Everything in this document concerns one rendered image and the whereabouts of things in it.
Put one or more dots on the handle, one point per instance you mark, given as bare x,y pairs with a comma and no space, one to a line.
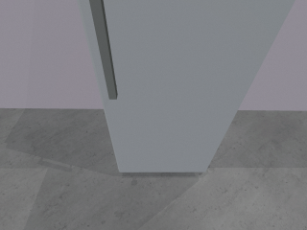
99,19

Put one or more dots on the fridge door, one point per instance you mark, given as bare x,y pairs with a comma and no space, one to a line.
182,69

